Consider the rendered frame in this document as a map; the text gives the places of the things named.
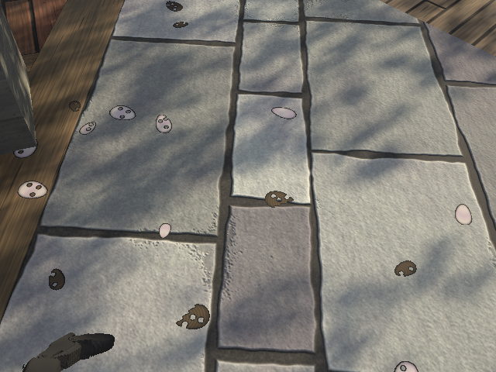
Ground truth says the left robot hand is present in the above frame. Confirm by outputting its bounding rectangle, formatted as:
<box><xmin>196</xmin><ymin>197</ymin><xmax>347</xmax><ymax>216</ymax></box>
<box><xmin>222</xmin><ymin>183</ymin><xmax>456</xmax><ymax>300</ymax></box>
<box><xmin>22</xmin><ymin>332</ymin><xmax>115</xmax><ymax>372</ymax></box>

